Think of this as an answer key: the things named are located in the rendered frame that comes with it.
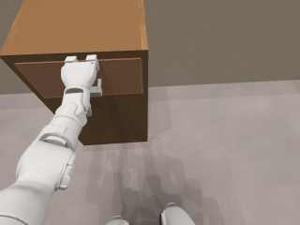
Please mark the left robot hand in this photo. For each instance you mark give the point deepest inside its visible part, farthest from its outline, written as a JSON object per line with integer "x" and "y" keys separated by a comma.
{"x": 80, "y": 73}

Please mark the robot left upper arm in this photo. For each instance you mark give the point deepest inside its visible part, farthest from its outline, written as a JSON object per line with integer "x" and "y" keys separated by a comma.
{"x": 46, "y": 168}

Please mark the cabinet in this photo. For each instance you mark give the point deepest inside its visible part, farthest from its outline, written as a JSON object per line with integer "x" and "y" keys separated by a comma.
{"x": 52, "y": 30}

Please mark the right robot thigh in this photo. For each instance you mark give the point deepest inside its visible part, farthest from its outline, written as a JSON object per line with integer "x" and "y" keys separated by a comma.
{"x": 175, "y": 216}

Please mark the handle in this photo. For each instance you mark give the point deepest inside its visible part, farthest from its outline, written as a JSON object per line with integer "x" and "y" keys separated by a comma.
{"x": 96, "y": 91}

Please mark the drawer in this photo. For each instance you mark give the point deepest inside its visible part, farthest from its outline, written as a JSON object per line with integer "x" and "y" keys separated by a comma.
{"x": 118, "y": 76}

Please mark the robot right shin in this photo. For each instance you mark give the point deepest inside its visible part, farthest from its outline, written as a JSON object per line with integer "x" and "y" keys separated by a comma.
{"x": 171, "y": 204}

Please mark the robot left forearm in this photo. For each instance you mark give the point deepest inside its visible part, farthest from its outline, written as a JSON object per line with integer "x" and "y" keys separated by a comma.
{"x": 67, "y": 124}

